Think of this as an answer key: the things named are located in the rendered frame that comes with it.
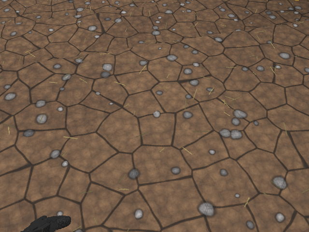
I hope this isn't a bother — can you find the robot left hand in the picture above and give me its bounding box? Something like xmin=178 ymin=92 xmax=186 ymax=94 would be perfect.
xmin=20 ymin=216 xmax=71 ymax=232

